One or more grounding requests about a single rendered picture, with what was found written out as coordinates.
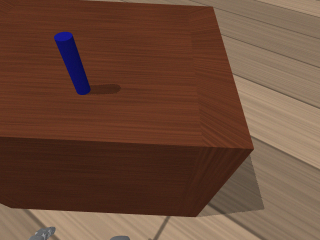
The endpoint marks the can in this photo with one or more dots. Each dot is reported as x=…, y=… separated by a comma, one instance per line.
x=70, y=55

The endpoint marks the left robot hand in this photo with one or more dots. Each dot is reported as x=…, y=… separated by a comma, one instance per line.
x=43, y=233

